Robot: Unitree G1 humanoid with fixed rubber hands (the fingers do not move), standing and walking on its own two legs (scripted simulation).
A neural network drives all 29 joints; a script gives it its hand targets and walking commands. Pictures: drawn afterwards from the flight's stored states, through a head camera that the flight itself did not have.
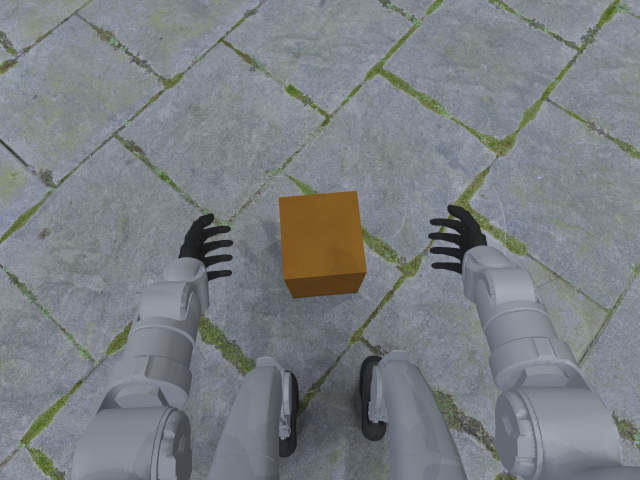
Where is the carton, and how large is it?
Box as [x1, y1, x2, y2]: [279, 191, 366, 297]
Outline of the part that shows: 356,191 279,197 283,278 293,297 357,292 366,272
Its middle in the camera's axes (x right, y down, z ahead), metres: +0.00 +0.02 +1.00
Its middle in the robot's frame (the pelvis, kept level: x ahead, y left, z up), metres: +0.52 +0.02 -0.55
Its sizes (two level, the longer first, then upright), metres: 0.194 0.182 0.267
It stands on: the floor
